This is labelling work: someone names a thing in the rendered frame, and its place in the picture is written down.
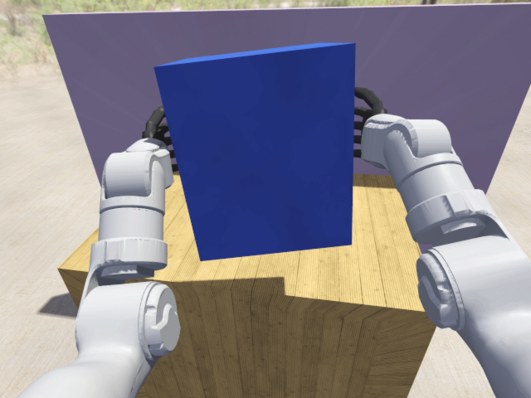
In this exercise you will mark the pedestal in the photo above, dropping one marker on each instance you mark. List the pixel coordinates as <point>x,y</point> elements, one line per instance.
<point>337,322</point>

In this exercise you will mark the carton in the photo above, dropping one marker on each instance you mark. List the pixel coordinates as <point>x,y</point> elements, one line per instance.
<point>264,146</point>

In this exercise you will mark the robot right forearm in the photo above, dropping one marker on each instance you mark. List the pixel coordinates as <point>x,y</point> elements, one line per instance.
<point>442,205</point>

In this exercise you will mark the robot left upper arm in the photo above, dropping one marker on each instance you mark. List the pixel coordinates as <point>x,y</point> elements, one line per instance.
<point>122,330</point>

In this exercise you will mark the robot right upper arm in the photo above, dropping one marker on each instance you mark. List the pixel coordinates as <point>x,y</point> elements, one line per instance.
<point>481,288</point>

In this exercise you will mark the robot left forearm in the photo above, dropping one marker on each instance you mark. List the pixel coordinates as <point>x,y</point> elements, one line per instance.
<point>132,207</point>

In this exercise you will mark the left robot hand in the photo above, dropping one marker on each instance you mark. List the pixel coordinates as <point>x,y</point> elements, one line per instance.
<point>156,130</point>

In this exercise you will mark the right robot hand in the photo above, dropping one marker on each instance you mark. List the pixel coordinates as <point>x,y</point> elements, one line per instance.
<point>376,108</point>

